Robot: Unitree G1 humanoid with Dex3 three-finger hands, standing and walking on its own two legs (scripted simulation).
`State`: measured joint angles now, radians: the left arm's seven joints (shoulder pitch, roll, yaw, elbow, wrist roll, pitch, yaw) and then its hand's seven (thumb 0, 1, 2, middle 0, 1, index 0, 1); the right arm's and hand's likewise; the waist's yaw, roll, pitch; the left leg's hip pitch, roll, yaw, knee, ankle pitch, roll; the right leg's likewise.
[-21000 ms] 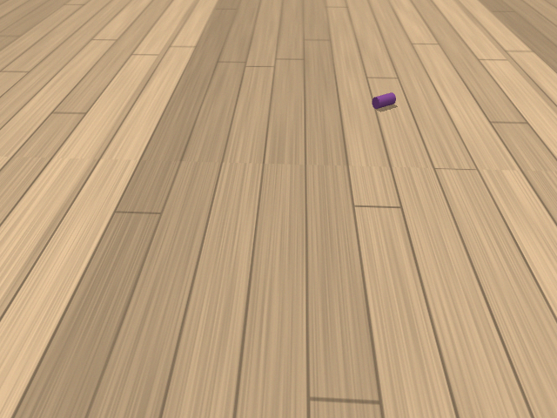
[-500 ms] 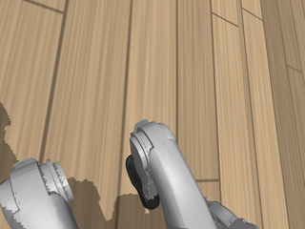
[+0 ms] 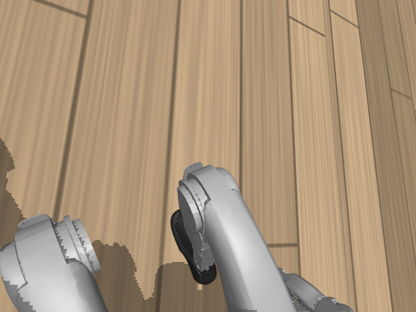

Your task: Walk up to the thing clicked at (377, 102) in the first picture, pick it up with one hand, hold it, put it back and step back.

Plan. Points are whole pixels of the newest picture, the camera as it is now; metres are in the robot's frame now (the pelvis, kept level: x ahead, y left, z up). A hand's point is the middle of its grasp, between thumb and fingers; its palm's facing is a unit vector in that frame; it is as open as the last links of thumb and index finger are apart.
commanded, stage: close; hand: left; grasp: from above
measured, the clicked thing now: out of the picture +0.45 +0.33 -0.26
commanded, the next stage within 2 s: settle in 0.48 s
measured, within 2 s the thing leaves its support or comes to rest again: leaves its support in 0.94 s
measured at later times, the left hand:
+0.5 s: hand out of the picture +0.44 +0.32 -0.23, palm faces -0.42 -0.15 -0.90, open 10.4 cm
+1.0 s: hand out of the picture +0.44 +0.32 -0.21, palm faces -0.39 -0.14 -0.91, open 10.2 cm
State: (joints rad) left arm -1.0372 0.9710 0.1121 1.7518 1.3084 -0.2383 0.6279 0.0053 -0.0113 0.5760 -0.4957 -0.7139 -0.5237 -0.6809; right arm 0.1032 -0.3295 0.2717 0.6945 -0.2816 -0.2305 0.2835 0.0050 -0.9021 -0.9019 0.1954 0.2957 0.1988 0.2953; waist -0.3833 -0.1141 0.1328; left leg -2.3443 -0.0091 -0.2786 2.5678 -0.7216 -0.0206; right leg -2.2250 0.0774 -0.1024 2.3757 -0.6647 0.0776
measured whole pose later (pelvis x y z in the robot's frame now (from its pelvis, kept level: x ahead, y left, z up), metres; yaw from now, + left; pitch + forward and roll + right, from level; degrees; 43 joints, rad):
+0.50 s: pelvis +0.00 +0.00 +0.00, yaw +0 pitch +27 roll -15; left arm -1.04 0.98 0.09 1.76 1.29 -0.23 0.64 0.01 0.04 0.40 -0.62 -0.52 -0.64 -0.49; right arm 0.11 -0.32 0.29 0.68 -0.29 -0.21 0.27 0.00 -0.90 -0.90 0.20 0.30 0.20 0.30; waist -0.39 -0.12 0.13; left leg -2.34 -0.01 -0.28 2.56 -0.71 -0.02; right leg -2.22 0.07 -0.11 2.36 -0.65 0.08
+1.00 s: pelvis +0.00 +0.00 +0.00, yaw +1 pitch +30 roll -14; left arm -0.92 0.86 0.14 1.51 1.29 -0.20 0.54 0.01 0.02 0.29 -0.77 -0.34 -0.80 -0.31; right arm 0.14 -0.31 0.19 0.71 -0.24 -0.19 0.28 0.01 -0.91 -0.90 0.20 0.30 0.20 0.30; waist -0.33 -0.08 0.05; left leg -2.36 -0.02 -0.26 2.54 -0.72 -0.03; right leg -2.24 0.06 -0.09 2.37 -0.67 0.06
